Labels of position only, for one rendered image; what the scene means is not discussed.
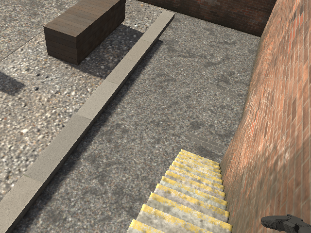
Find stairs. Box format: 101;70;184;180
126;150;233;233

